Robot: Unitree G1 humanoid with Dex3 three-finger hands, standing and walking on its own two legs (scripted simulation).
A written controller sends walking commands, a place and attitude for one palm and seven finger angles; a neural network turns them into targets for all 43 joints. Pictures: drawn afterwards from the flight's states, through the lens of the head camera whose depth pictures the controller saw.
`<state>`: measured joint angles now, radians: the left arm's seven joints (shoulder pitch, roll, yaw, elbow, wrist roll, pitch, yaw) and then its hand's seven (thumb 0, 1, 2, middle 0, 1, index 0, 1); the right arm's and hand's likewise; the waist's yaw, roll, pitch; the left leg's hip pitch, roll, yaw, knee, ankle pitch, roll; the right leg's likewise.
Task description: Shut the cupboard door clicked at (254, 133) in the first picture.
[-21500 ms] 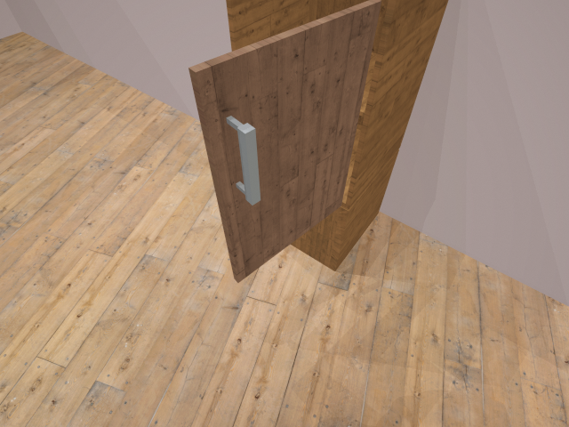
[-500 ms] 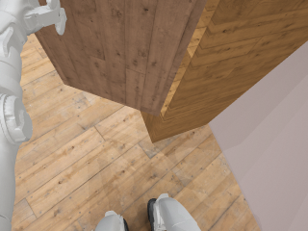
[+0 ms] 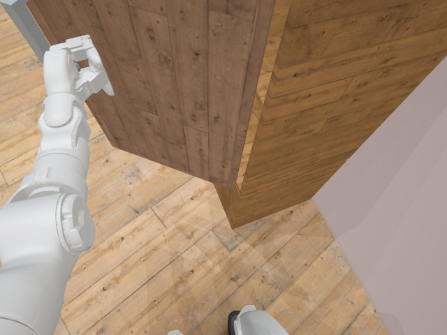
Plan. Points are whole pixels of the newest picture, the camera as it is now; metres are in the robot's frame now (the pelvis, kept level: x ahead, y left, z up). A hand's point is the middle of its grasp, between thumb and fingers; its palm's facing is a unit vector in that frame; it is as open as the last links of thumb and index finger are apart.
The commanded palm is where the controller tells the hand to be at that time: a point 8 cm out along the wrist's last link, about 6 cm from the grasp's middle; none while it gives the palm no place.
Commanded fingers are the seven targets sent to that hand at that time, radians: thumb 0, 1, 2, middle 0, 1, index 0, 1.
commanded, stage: pull the fist back off the door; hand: left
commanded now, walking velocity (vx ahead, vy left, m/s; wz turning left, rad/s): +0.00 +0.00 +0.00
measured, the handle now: (48, 41) +0.64 +0.23 +0.11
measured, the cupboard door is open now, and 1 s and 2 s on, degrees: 48 48 48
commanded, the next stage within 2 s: draw the hand back to the body in 0.42 s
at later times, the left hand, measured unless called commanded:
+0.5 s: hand (95, 115) +0.46 +0.14 +0.11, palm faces +0.04 -1.00 -0.02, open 3.1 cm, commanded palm +0.44 +0.19 +0.11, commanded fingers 0.00 0.90 0.90 -1.30 -1.50 -1.30 -1.50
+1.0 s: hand (31, 177) +0.35 +0.20 +0.14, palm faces +0.05 -1.00 -0.02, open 3.1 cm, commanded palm +0.31 +0.24 +0.15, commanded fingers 0.00 0.90 0.90 -1.19 -1.38 -1.19 -1.38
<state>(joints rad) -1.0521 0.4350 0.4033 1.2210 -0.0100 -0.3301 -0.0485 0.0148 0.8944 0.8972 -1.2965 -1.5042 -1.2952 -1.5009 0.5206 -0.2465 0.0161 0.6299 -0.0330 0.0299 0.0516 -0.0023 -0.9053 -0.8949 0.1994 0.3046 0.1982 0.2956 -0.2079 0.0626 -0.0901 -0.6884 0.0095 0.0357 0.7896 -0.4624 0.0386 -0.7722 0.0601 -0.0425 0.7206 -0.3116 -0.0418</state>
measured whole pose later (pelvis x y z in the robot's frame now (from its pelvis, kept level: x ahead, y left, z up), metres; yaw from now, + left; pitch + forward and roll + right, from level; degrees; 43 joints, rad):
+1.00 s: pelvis -0.02 +0.01 +0.02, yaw +2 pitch +6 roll -1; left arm -0.36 0.27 0.22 0.49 -0.21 -0.16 -0.17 0.01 0.90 0.90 -1.30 -1.50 -1.29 -1.50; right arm 0.35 -0.27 0.01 0.62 0.06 -0.03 -0.05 0.01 -0.91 -0.90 0.20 0.30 0.20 0.30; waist -0.04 0.05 -0.07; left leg -0.35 -0.03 0.03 0.62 -0.38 0.06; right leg -0.43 0.02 -0.04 0.59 -0.25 -0.02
